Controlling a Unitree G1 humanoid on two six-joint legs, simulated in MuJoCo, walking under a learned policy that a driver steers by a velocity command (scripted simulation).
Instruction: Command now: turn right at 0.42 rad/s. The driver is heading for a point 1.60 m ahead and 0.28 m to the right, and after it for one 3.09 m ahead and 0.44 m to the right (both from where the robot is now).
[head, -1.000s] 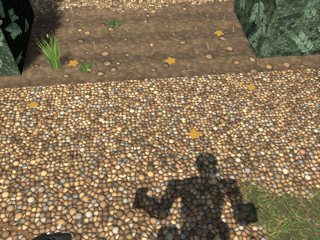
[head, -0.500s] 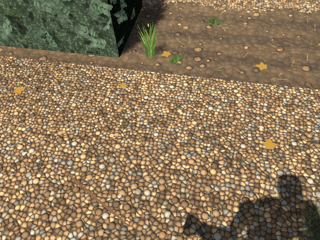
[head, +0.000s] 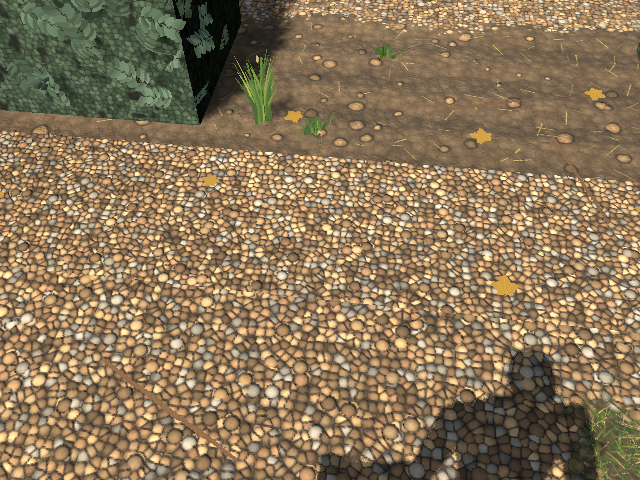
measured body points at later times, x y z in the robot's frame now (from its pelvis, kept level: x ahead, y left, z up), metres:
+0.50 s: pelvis -0.01 -0.06 +0.02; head +0.03 -0.12 +0.46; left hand +0.21 +0.18 -0.05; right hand +0.07 -0.39 -0.11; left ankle +0.05 +0.14 -0.64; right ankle -0.01 -0.12 -0.73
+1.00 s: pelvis +0.03 +0.00 +0.01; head +0.06 +0.00 +0.46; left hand +0.28 +0.18 -0.10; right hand +0.06 -0.29 -0.10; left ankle +0.07 +0.09 -0.73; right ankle -0.02 -0.14 -0.73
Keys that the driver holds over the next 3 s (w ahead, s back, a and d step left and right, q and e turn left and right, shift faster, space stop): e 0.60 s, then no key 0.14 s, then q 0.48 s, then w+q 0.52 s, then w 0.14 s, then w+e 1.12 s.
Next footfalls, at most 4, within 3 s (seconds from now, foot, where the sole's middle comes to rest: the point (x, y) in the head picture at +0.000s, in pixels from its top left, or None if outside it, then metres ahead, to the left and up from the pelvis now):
0.12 right None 0.03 -0.13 -0.77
0.82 left None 0.11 0.07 -0.77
1.30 right None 0.04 -0.16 -0.77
2.06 left None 0.49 0.21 -0.94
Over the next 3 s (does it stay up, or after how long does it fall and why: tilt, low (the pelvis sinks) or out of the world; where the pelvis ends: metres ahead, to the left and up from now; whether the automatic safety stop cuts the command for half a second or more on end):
stays up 0.86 0.06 -0.16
